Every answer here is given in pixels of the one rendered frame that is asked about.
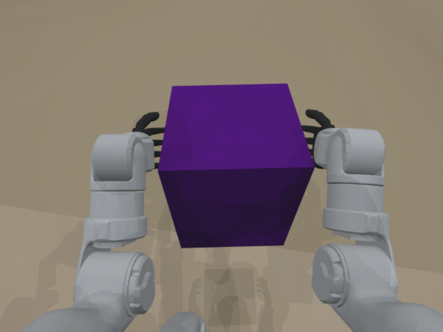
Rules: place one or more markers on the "left robot thigh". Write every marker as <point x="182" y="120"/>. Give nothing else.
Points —
<point x="184" y="322"/>

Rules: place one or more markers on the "robot left forearm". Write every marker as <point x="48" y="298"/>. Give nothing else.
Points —
<point x="119" y="163"/>

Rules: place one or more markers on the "robot right forearm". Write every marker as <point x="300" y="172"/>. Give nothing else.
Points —
<point x="355" y="164"/>

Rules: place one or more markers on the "robot left hand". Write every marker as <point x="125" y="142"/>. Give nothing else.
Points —
<point x="142" y="123"/>

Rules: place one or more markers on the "robot right upper arm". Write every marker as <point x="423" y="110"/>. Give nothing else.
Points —
<point x="360" y="284"/>

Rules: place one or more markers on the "robot right hand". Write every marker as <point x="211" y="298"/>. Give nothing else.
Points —
<point x="323" y="121"/>

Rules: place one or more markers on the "carton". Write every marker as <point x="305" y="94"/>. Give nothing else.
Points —
<point x="234" y="164"/>

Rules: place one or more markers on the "robot left upper arm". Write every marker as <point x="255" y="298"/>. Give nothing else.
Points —
<point x="111" y="289"/>

